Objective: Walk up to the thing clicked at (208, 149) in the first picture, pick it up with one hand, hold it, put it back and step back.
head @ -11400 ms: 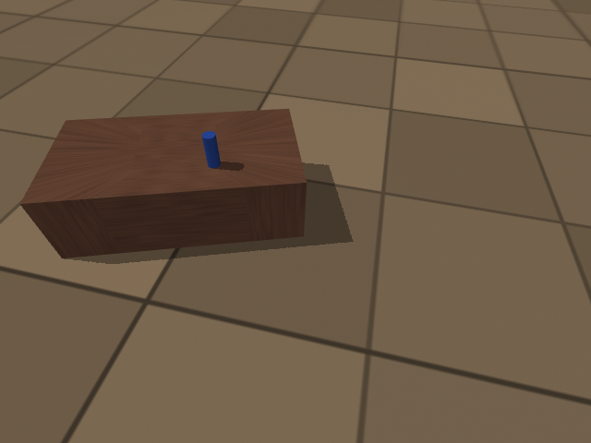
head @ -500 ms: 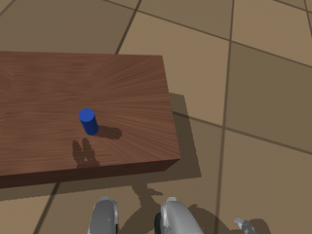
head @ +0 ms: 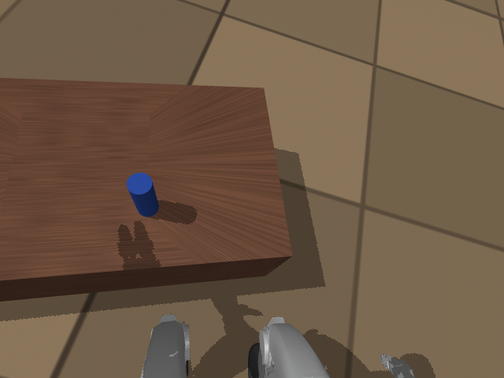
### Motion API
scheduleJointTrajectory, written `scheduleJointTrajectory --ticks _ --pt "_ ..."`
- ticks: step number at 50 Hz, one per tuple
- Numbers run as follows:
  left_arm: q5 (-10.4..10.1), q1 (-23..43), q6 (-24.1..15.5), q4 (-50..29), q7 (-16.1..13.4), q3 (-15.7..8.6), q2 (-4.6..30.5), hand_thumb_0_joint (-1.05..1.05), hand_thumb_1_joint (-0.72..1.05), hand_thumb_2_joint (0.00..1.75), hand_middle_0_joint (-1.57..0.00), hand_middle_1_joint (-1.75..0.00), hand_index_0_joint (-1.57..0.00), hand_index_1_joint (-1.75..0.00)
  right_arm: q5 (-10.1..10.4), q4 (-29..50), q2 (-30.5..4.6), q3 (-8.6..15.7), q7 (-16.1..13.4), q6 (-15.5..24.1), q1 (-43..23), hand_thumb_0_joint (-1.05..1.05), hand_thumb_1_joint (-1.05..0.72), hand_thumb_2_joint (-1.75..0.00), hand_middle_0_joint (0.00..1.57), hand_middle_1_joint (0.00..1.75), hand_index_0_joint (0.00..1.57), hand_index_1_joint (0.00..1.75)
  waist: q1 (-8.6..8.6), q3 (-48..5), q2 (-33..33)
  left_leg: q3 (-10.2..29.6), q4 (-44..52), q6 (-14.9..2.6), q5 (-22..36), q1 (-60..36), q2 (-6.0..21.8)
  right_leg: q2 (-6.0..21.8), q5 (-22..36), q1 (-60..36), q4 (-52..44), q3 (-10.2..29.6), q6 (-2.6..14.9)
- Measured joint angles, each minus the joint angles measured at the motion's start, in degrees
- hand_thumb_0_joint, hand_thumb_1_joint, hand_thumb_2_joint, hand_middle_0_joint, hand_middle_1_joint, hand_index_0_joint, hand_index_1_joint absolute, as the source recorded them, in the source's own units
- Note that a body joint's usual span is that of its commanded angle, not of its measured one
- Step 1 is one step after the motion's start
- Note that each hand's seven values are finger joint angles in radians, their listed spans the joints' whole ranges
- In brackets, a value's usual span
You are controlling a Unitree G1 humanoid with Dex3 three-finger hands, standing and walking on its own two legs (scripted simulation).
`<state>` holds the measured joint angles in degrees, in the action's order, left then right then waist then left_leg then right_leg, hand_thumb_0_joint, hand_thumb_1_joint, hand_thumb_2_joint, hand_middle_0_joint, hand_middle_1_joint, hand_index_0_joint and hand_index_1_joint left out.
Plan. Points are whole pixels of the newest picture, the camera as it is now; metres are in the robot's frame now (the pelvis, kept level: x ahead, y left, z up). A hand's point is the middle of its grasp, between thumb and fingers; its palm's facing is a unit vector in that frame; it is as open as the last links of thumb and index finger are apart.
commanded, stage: go down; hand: left
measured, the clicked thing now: (144, 196) +0.50 +0.19 -0.27
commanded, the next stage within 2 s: none
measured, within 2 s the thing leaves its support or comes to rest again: neither
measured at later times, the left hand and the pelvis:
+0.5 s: hand out of the picture +0.41 +0.39 +0.03, palm faces +0.17 -0.99 -0.04, open 17.3 cm; pelvis +0.00 +0.00 -0.01, yaw +0 degrees
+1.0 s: hand out of the picture +0.41 +0.39 +0.04, palm faces +0.17 -0.98 -0.02, open 17.3 cm; pelvis +0.00 +0.00 -0.01, yaw +0 degrees
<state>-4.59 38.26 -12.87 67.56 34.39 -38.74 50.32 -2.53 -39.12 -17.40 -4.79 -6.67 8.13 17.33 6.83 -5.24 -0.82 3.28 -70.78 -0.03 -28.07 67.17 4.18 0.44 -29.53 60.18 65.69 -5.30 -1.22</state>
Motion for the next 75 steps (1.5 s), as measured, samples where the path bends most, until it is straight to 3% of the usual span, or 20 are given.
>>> scheduleJointTrajectory --ticks 75 --pt "-4.71 1.71 -3.19 -1.04 4.17 -4.07 1.73 -0.02 -0.50 0.05 -0.06 -0.04 -0.04 -0.05 0.34 -0.05 -0.02 -1.04 -0.13 0.52 -1.57 0.00 -0.91 -0.90 0.20 0.30 0.21 0.30 0.21 -0.27 0.12 0.74 -3.84 0.25 -0.88 4.75 0.01 -0.20 -1.14 4.68 4.03 -0.25 0.21"
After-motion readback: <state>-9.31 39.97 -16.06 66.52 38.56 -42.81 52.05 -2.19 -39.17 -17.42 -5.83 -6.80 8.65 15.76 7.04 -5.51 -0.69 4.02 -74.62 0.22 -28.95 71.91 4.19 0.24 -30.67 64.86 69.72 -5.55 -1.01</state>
